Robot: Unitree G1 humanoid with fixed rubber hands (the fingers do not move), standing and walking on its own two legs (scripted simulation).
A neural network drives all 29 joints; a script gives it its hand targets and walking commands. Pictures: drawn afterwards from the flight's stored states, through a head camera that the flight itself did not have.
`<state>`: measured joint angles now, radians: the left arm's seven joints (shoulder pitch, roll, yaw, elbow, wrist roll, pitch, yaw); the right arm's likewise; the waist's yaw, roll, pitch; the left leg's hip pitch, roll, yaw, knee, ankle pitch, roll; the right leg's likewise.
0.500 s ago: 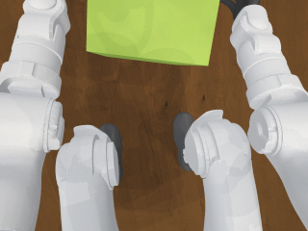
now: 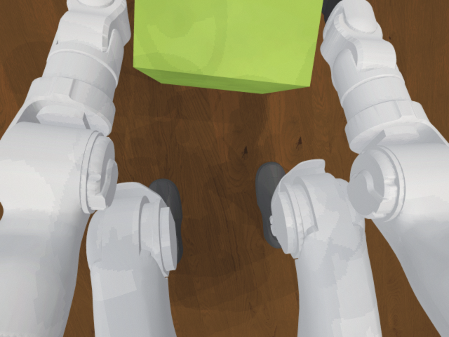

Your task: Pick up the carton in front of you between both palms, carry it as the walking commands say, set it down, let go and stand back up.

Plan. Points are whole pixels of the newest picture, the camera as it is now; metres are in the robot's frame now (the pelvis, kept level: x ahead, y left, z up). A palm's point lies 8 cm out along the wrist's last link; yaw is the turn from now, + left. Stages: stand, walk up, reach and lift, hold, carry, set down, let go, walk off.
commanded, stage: reach and lift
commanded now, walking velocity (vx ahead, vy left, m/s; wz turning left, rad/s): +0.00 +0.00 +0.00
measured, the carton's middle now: (223, 17) +0.54 -0.02 -0.25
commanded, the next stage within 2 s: none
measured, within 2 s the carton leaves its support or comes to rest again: leaves its support in 0.10 s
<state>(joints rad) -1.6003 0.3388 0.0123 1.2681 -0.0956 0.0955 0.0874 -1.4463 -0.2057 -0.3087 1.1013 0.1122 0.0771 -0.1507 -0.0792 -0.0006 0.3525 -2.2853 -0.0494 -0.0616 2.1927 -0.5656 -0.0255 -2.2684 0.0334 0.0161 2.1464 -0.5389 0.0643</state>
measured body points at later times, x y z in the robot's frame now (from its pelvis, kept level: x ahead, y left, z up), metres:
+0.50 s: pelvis +0.00 -0.01 +0.05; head +0.29 +0.02 +0.40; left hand +0.54 +0.13 -0.03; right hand +0.51 -0.17 -0.03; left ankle +0.11 +0.13 -0.34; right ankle +0.12 -0.14 -0.34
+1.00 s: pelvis +0.02 -0.01 +0.17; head +0.24 +0.01 +0.56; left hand +0.50 +0.14 +0.12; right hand +0.48 -0.16 +0.12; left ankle +0.11 +0.12 -0.34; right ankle +0.12 -0.14 -0.34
